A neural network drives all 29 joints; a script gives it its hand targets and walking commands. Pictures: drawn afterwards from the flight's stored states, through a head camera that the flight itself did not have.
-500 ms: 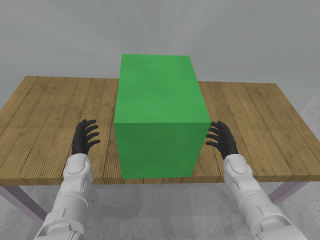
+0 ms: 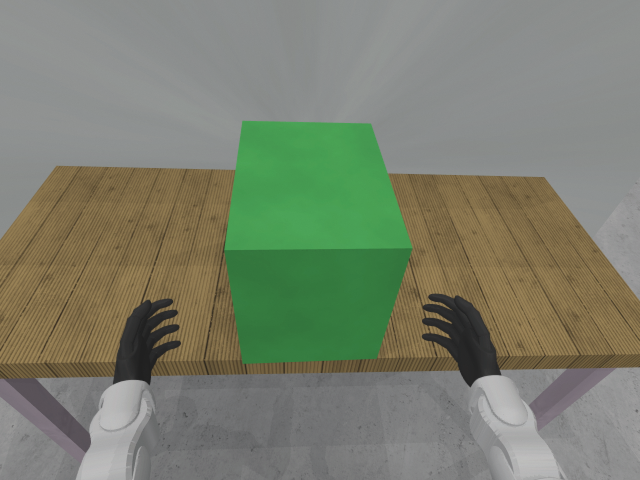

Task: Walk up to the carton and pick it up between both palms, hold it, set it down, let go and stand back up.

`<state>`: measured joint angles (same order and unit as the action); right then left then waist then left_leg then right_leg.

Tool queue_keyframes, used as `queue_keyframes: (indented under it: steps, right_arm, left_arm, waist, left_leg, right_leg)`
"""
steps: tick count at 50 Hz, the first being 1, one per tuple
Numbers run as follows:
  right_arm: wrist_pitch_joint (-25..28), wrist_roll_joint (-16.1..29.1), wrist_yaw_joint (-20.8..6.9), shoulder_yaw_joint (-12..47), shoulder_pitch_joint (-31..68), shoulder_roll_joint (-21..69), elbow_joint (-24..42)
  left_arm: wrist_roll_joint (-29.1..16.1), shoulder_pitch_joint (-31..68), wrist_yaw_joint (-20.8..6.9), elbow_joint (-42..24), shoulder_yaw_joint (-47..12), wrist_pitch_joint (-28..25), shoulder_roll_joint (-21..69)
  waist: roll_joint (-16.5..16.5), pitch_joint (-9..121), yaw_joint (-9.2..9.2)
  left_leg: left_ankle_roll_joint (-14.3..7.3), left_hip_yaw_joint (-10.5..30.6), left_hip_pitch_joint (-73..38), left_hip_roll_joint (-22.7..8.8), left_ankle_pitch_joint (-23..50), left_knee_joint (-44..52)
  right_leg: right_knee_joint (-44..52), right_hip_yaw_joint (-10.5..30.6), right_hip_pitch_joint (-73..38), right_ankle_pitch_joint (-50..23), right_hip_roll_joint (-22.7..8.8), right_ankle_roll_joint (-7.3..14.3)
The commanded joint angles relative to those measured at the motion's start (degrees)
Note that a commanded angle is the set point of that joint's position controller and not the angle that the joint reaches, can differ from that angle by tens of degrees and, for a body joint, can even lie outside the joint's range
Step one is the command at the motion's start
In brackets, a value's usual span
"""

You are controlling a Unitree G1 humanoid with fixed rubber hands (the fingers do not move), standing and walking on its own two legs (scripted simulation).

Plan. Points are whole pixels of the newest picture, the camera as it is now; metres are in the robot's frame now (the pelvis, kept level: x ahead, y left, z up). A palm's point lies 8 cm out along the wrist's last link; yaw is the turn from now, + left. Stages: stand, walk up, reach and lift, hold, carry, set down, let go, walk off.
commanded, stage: set down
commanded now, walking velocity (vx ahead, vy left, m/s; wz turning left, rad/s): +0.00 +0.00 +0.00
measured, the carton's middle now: (309, 239) +0.51 +0.02 +0.03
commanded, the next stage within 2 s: none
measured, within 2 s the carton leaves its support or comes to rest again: neither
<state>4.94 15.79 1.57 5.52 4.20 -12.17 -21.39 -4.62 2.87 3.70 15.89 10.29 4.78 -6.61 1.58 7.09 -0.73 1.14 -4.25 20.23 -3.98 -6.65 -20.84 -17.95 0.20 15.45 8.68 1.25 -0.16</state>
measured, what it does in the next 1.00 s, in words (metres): stands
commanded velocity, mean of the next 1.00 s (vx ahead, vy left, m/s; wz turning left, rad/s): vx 0.00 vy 0.00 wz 0.00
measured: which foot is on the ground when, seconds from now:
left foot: down 0.00-1.00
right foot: down 0.00-1.00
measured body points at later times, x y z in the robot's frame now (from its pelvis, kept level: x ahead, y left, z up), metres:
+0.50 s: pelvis +0.00 +0.00 +0.00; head +0.00 +0.01 +0.45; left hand +0.23 +0.22 +0.01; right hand +0.22 -0.19 +0.03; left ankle +0.04 +0.13 -0.75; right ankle +0.00 -0.12 -0.75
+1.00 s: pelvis +0.01 -0.01 +0.00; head +0.04 +0.01 +0.45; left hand +0.22 +0.22 -0.02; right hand +0.21 -0.20 +0.00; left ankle +0.04 +0.13 -0.75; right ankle +0.00 -0.12 -0.75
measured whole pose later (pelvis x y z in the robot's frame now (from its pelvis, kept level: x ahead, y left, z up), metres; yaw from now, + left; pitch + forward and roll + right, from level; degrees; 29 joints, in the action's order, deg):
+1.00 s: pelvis +0.01 -0.01 +0.00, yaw +0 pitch +4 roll +0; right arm 5.4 11.9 1.4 5.4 -20.9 -12.1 -5.9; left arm -4.6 -18.5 2.2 3.2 6.1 5.1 -6.6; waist 1.6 1.5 -0.7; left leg 1.1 -4.3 15.5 -3.7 -7.4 -19.3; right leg -17.9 0.2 11.5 10.3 1.0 0.1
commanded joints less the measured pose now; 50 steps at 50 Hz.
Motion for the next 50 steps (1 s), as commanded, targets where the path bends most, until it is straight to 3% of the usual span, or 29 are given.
queue_keyframes:
  steps: [1, 2, 3, 4, 7, 8, 9, 13, 14, 15, 16, 17, 23, 24, 26, 27, 28, 33, 34, 35, 37, 38, 40, 41, 44, 45, 46, 48, 50]
  right_arm:
    - [0.66, -0.27, -0.21, -4.92, 4.63, -6.24, 14.6]
    - [0.74, -1.06, -0.45, -5.65, 2.06, -6.86, 16.06]
    - [0.91, 0.15, -0.56, -5.5, -0.96, -6.36, 18.9]
    - [1.13, -0.73, -0.49, -6.2, -1.33, -6.39, 20.34]
    - [0.15, -1.86, -0.1, -5.86, -1.21, -5.6, 22.84]
    - [0.24, -1.39, -0.07, -4.49, -6.95, -4.71, 26.39]
    - [0.13, -2.04, 0.12, -5.78, -6.56, -4.4, 27.62]
    - [-0.84, -2.42, -0.09, -4.16, -16.27, -4.0, 30.21]
    - [-1.1, -3.02, 0.01, -5.87, -13.0, -4.84, 30.03]
    - [-1.39, -3.04, 0.13, -4.35, -13.48, -3.92, 33.23]
    - [-1.7, -4.09, 0.24, -4.82, -14.12, -2.24, 29.67]
    - [-1.18, -3.51, -0.14, -4.77, -13.07, -3.86, 33.74]
    - [-2.28, -4.67, 0.25, -5.68, -17.97, -3.34, 30.57]
    - [-2.66, -5.01, 0.1, -4.74, -20.25, -3.91, 27.95]
    - [-1.76, -4.89, 0.02, -5.64, -18.94, -4.19, 32.59]
    - [-2.04, -4.76, 0.23, -5.41, -18.83, -4.12, 31.02]
    - [-1.83, -5.09, 0.01, -5.21, -19.66, -4.62, 30.26]
    - [-1.59, -7.04, 0.13, -5.21, -21.48, -4.04, 25.54]
    - [-0.73, -6.12, -0.03, -6.14, -20.46, -4.11, 29.22]
    - [-0.85, -6.46, -0.37, -5.76, -20.62, -3.22, 25.49]
    - [-0.18, -7.41, 0.1, -5.46, -22.13, -3.13, 29.38]
    - [0.21, -6.9, -0.2, -5.89, -21.63, -3.58, 27.77]
    - [0.69, -6.6, -0.57, -5.63, -23.62, -4.26, 22.44]
    - [1.19, -6.93, 0.05, -5.93, -24.77, -4.09, 25.09]
    - [1.73, -7.67, -0.23, -4.63, -24.47, -4.26, 22.73]
    - [2.13, -7.06, 0.11, -4.24, -25.73, -3.76, 22.44]
    - [1.89, -8.14, -0.38, -4.86, -24.96, -4.7, 18.02]
    - [3.02, -7.79, 0.1, -3.99, -24.05, -3.58, 23.26]
    - [3.16, -8.15, -0.23, -5.44, -24.97, -4.12, 18.14]
  left_arm:
    - [-0.37, 2.97, -0.7, -19.11, -6.56, -0.53, -4.47]
    - [-0.91, -0.14, -0.75, -20.7, -7.78, -0.37, -3.75]
    - [-1.14, -3.71, -0.5, -24.63, -8.55, -0.2, -3.81]
    - [-0.96, -4.59, -0.68, -23.61, -8.28, 0.42, -3.46]
    - [-1.42, -1.83, -0.52, -23.59, -7.69, 0.48, -5.84]
    - [-1.23, -8.12, -0.31, -26.71, -7.54, -0.3, -5.99]
    - [-1.85, -6.92, -0.35, -28.4, -8.06, -0.45, -5.97]
    - [-1.26, -14.64, 0.13, -28.19, -8.61, -1.11, -5.81]
    - [-1.5, -11.43, 0.27, -29.02, -10.02, -0.71, -5.32]
    - [-1.75, -9.83, 0.49, -29.42, -8.2, -1.58, -7.8]
    - [-1.1, -11.07, 0.34, -24.61, -8.37, -1.04, -6.81]
    - [-1.58, -10.55, 0.97, -27.84, -7.87, -1.98, -7.88]
    - [-1.59, -13.72, 0.03, -23.38, -10.06, -0.88, -7.58]
    - [-1.03, -14.65, -0.2, -21.24, -8.87, -0.74, -7.78]
    - [-0.82, -16.0, -0.07, -24.14, -9.41, 0.0, -8.1]
    - [-0.67, -14.91, 0.01, -24.58, -10.22, -0.05, -7.71]
    - [-0.14, -16.43, 0.12, -22.81, -9.24, 0.01, -7.95]
    - [0.21, -17.32, -1.26, -19.45, -9.66, -0.09, -8.2]
    - [-0.36, -17.09, -0.75, -22.47, -9.02, -0.75, -8.35]
    - [0.87, -16.26, -0.41, -20.82, -8.64, -0.7, -7.95]
    - [-0.31, -17.42, -0.67, -21.79, -8.19, -1.24, -10.0]
    - [0.48, -18.29, -0.13, -22.27, -8.54, -1.7, -8.9]
    - [0.83, -20.38, -1.16, -16.87, -8.58, -1.28, -7.16]
    - [0.32, -21.75, -1.47, -19.98, -8.19, -1.85, -8.43]
    - [1.16, -21.19, -1.77, -16.62, -7.36, -1.99, -9.03]
    - [0.47, -21.93, -2.47, -16.03, -7.56, -2.17, -8.6]
    - [1.91, -22.61, -2.52, -13.4, -7.9, -1.48, -7.8]
    - [0.47, -20.44, -2.72, -16.68, -7.09, -2.54, -9.47]
    - [1.26, -21.88, -2.78, -12.75, -6.93, -2.31, -9.59]
  waist:
    - [-4.35, 7.52, 3.05]
    - [-3.05, 9.07, 2.11]
    - [-4.7, 8.84, 1.93]
    - [-3.27, 6.84, 1.84]
    - [-4.4, 4.54, 2.63]
    - [-3.37, 1.82, 3.93]
    - [-4.04, 3.14, 3.64]
    - [-2.24, -0.32, 5.34]
    - [-2.86, -1.09, 3.89]
    - [-4.13, -0.74, 5.98]
    - [-2.76, -1.36, 5.98]
    - [-4.11, -0.96, 6.29]
    - [-0.7, -2.86, 3.91]
    - [-0.59, -4.36, 4.78]
    - [-1.24, -2.17, 4.99]
    - [-2.98, -3.05, 4.95]
    - [-2.11, -3.74, 5.59]
    - [-2.32, -3.7, 4.4]
    - [-2.06, -1.26, 4.87]
    - [-3.27, -1.81, 5.27]
    - [-1.25, -0.85, 5.53]
    - [-2.87, -0.67, 5.92]
    - [-3.26, -0.77, 5.22]
    - [-1.17, -0.03, 4.14]
    - [-2.36, -2.71, 5.14]
    - [-0.96, -1.41, 4.73]
    - [-2.49, -3.45, 4.18]
    - [-0.51, -1.51, 4.76]
    - [-1.56, -1.64, 4.37]
  left_leg:
    - [0.69, 1.68, -24.56, 4.69, 8.68, 2.34]
    - [0.76, 2.07, -26.06, 4.66, 8.92, 2.29]
    - [1.29, 2.03, -26.15, 4.82, 11.53, 2.0]
    - [1.3, 2.39, -25.49, 4.75, 11.45, 1.93]
    - [0.4, 1.25, -23.76, 5.13, 5.88, 2.86]
    - [0.28, 1.34, -24.81, 5.08, 6.5, 3.56]
    - [0.36, 1.42, -25.16, 4.87, 5.82, 3.22]
    - [0.4, 0.9, -26.61, 4.72, 4.43, 4.02]
    - [0.62, 1.44, -25.42, 4.63, 2.89, 4.15]
    - [0.74, 0.23, -24.82, 4.95, 1.59, 4.39]
    - [0.52, 0.31, -23.97, 5.02, -0.73, 4.42]
    - [0.61, 0.15, -24.12, 4.92, -0.52, 4.67]
    - [-0.16, 0.4, -24.54, 4.93, -2.2, 4.44]
    - [0.05, 0.46, -25.26, 4.73, -2.51, 4.71]
    - [0.29, 0.28, -25.75, 4.72, -0.78, 4.27]
    - [0.63, 0.62, -25.37, 4.75, -1.36, 4.45]
    - [0.42, 0.26, -25.65, 4.66, -0.68, 4.55]
    - [0.16, 0.1, -26.4, 5.1, 2.33, 3.59]
    - [0.0, 0.45, -26.42, 4.88, 1.91, 3.47]
    - [0.34, 0.35, -26.58, 4.69, 1.56, 3.7]
    - [-0.12, -0.12, -25.17, 5.18, 2.13, 2.95]
    - [0.28, -0.07, -26.38, 4.86, 4.45, 3.26]
    - [0.42, 0.01, -27.76, 5.15, 7.39, 2.27]
    - [0.19, 0.04, -28.41, 5.12, 9.26, 1.82]
    - [0.32, -0.3, -28.03, 5.27, 8.93, 2.46]
    - [0.01, -0.21, -28.31, 5.53, 9.24, 1.82]
    - [0.34, -0.02, -28.8, 5.21, 9.08, 2.28]
    - [-0.5, -0.28, -27.26, 5.4, 7.91, 1.81]
    - [0.11, -0.44, -27.96, 5.36, 8.0, 1.48]
  right_leg:
    - [4.03, -1.47, -2.59, 0.48, 1.9, 2.18]
    - [4.06, -2.05, -2.96, 0.03, 2.1, 2.17]
    - [4.24, -1.91, -3.92, -1.89, 2.31, 2.37]
    - [4.47, -1.97, -3.21, -2.03, 2.63, 2.36]
    - [5.03, -0.72, -0.9, 4.16, 1.73, 2.35]
    - [5.65, -0.78, -1.43, 4.3, 1.33, 2.27]
    - [5.38, -0.44, -1.03, 4.34, 1.18, 2.27]
    - [6.28, 0.06, 0.46, 7.08, 1.19, 2.02]
    - [6.56, -0.05, 1.1, 7.74, 1.3, 2.32]
    - [6.91, 0.82, 1.42, 10.08, 0.71, 2.21]
    - [6.92, 0.98, 1.12, 10.69, 0.28, 2.42]
    - [6.59, 0.86, 2.02, 11.74, 0.43, 2.56]
    - [7.0, 0.83, 2.25, 11.75, -0.07, 1.71]
    - [7.11, 1.1, 2.35, 12.13, -0.51, 1.73]
    - [7.06, 0.17, 2.43, 11.06, 0.25, 1.78]
    - [6.72, 0.31, 2.75, 11.02, 0.33, 1.75]
    - [7.04, 0.57, 2.94, 10.53, 0.29, 2.05]
    - [6.99, 0.69, 1.87, 7.94, -0.1, 1.66]
    - [6.7, 0.42, 2.1, 8.87, -0.04, 1.67]
    - [6.53, 0.29, 2.14, 9.16, 0.08, 2.24]
    - [5.9, 0.6, -0.01, 7.29, -0.3, 1.25]
    - [5.73, 0.1, 1.21, 5.92, 0.15, 1.47]
    - [5.83, 0.07, 0.82, 3.26, 0.38, 1.71]
    - [5.92, 0.0, -0.26, 0.59, 0.04, 1.12]
    - [5.91, -0.12, 0.36, 1.88, -0.02, 1.28]
    - [5.77, 0.05, -1.03, -0.12, -0.38, 0.84]
    - [6.16, -0.48, 1.02, 2.09, 0.07, 1.49]
    - [6.0, 0.19, -0.65, 1.53, -0.74, 0.76]
    - [5.47, -0.29, -0.06, 1.26, -0.56, 0.78]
